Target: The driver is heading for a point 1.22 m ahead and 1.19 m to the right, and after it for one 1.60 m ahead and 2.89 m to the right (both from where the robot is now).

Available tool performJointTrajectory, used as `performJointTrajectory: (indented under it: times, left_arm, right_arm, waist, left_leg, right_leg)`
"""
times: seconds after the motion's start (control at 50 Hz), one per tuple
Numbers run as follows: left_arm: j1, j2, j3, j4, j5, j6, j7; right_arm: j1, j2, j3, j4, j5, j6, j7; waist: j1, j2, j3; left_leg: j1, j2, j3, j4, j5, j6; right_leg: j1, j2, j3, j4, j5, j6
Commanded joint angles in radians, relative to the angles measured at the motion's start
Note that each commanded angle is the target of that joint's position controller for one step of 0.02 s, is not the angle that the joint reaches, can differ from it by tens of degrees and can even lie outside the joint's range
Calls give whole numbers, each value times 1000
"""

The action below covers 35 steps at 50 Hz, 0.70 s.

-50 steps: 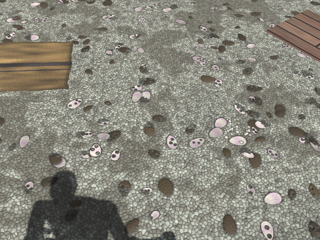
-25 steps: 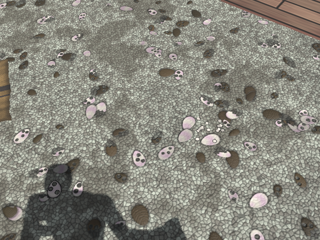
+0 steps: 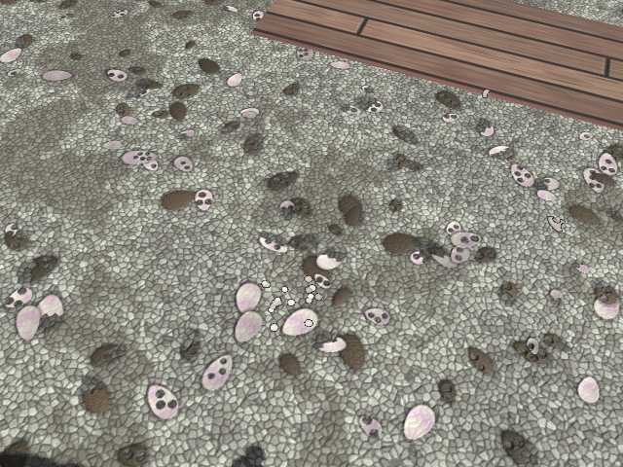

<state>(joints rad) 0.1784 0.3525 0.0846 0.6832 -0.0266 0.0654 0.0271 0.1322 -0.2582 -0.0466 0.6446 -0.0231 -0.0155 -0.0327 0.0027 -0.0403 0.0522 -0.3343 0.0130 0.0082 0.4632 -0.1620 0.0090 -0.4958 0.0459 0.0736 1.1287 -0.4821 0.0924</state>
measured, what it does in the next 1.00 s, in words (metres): steps on the spot, turning right: right foot, then left foot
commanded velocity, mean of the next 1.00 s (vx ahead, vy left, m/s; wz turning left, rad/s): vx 0.01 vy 0.00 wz -0.59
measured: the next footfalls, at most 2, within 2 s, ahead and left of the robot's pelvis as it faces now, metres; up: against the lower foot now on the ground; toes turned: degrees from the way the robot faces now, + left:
right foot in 0.22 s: +0.04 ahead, -0.14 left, +0.00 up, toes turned -10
left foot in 0.72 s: +0.11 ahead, +0.06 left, +0.00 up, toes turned -31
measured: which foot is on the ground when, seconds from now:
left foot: down 0.00-0.22, up 0.24-0.70, down 0.72-1.00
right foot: up 0.00-0.20, down 0.22-0.72, up 0.74-1.00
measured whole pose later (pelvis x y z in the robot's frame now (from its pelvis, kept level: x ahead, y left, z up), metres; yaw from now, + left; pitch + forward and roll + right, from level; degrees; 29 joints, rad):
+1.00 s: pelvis +0.02 -0.02 +0.00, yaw -35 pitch +1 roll +0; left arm 0.21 0.34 0.10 0.63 -0.02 0.07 0.01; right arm 0.14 -0.26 -0.06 0.70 -0.01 0.01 -0.03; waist -0.01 -0.03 0.08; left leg -0.20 0.04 0.07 0.43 -0.24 0.01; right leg -0.47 -0.01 0.05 0.97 -0.42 0.11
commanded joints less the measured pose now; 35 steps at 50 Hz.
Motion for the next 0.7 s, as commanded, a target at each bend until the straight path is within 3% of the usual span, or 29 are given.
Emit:
performJointTrajectory:
  times: [0.02, 0.08, 0.16, 0.2, 0.22, 0.24, 0.26, 0.28, 0.3, 0.32, 0.34, 0.4, 0.48, 0.62, 0.66, 0.7]
  left_arm:
    - [23, 45, 14, -81, 1, -2, -2]
    - [-3, 35, 8, -105, 7, -3, -16]
    - [8, 56, 20, -120, 8, 3, -36]
    - [68, 51, 28, -103, 9, 3, -43]
    - [104, 71, 39, -92, 14, 1, -38]
    - [125, 169, 64, -105, 15, -4, -22]
    - [103, 252, 73, -138, 43, -21, -22]
    - [111, 200, 60, -137, 63, -43, -27]
    - [74, 169, 47, -128, 56, -58, -25]
    - [23, 143, 42, -131, 35, -61, -19]
    - [-10, 119, 32, -135, 17, -58, -13]
    - [-4, 105, 22, -137, 23, -48, 3]
    - [21, 126, 32, -131, 17, -40, 13]
    - [-14, 143, 42, -143, 13, -25, -2]
    - [-35, 140, 42, -147, 5, -20, -4]
    - [-65, 123, 36, -155, -9, -16, 2]
  right_arm:
    - [-2, -161, -50, -47, -2, 4, -11]
    - [-19, -189, -64, -41, 7, 11, -8]
    - [-26, -211, -73, -24, 26, 15, 3]
    - [-41, -207, -74, -14, 45, 17, 4]
    - [4, -176, -68, 9, 45, 17, 6]
    - [37, -116, -52, 6, 13, 20, 12]
    - [-52, -115, -46, -62, -6, 17, 2]
    - [-106, -154, -59, -65, 6, 16, -6]
    - [-94, -165, -66, -55, 20, 18, -8]
    - [-62, -166, -72, -29, 17, 20, -14]
    - [-50, -174, -76, -20, 10, 22, -19]
    - [-27, -146, -70, -9, 18, 16, -7]
    - [-76, -119, -56, -19, 23, 11, 0]
    - [-72, -132, -59, -21, 35, -8, 24]
    - [-44, -134, -62, -16, 37, -16, 32]
    - [17, -143, -70, 7, 30, -23, 34]
  waist:
    - [-8, 222, -141]
    - [-19, 222, -169]
    - [-14, 229, -158]
    - [25, 206, -153]
    - [30, 148, -143]
    - [5, -112, -119]
    - [29, -282, -101]
    - [73, -172, -136]
    - [39, -139, -113]
    - [12, -90, -104]
    - [1, -95, -104]
    - [-10, -92, -149]
    - [16, -93, -144]
    - [24, -122, -133]
    - [9, -124, -143]
    - [-31, -100, -150]
  left_leg:
    - [204, 240, -148, -131, 372, 215]
    - [198, 269, -104, -134, 348, 221]
    - [185, 296, -74, -111, 256, 199]
    - [140, 276, -29, -37, 168, 141]
    - [64, 238, 23, 53, 63, 76]
    - [-145, 128, 137, 314, -210, -33]
    - [-357, -14, 62, 542, -511, -85]
    - [-359, 1, -55, 674, -504, -76]
    - [-358, 16, -80, 703, -417, -61]
    - [-356, 26, -86, 685, -335, -61]
    - [-349, 28, -88, 671, -285, -70]
    - [-277, -7, -74, 673, -201, -93]
    - [-255, -24, -88, 458, -179, -106]
    - [-86, -62, -105, 217, -223, -85]
    - [-27, -66, -103, 106, -188, -70]
    - [129, -38, -92, -110, 17, -41]
  right_leg:
    - [-46, -47, -38, -72, 40, 19]
    - [43, -78, -63, -219, 78, -1]
    - [138, -73, -111, -393, 125, -48]
    - [252, -43, -148, -581, 252, -97]
    - [347, -35, -111, -671, 334, -132]
    - [469, -231, 183, -773, 584, -214]
    - [434, -434, 478, -799, 723, -420]
    - [406, -414, 453, -819, 648, -449]
    - [386, -355, 367, -811, 595, -394]
    - [384, -300, 307, -798, 548, -338]
    - [381, -279, 280, -789, 579, -314]
    - [379, -237, 242, -771, 687, -317]
    - [423, -224, 288, -754, 618, -316]
    - [358, -209, 434, -726, 589, -321]
    - [364, -191, 467, -699, 620, -305]
    - [297, -134, 446, -648, 516, -242]
Over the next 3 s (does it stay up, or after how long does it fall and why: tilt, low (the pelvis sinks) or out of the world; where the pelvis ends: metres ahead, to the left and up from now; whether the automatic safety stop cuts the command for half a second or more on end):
stays up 0.23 -0.20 -0.03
